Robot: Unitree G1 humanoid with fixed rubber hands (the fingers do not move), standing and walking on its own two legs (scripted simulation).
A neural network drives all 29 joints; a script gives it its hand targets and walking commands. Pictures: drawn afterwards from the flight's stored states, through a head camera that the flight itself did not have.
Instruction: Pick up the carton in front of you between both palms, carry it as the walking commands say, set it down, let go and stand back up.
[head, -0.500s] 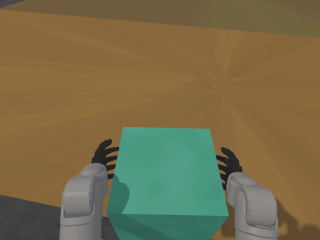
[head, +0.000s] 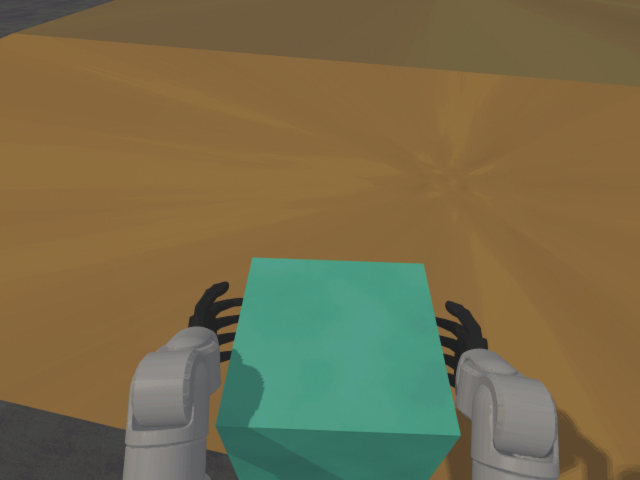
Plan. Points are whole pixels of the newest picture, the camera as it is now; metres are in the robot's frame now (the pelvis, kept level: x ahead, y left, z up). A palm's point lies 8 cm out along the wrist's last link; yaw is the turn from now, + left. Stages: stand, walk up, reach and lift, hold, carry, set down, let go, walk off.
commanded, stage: carry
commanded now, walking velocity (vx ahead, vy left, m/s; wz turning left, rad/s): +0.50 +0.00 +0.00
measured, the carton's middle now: (332, 386) +0.26 +0.00 +0.01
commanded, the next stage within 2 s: none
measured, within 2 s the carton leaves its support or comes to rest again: neither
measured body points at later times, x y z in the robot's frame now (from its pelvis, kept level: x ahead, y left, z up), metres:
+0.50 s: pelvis +0.23 +0.02 +0.01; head +0.25 +0.03 +0.46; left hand +0.56 +0.16 +0.16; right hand +0.54 -0.14 +0.16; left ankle +0.13 +0.11 -0.73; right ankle +0.33 -0.12 -0.69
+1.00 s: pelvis +0.51 -0.01 +0.01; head +0.60 -0.02 +0.45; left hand +0.93 +0.14 +0.17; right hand +0.93 -0.16 +0.16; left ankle +0.63 +0.12 -0.66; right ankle +0.45 -0.09 -0.73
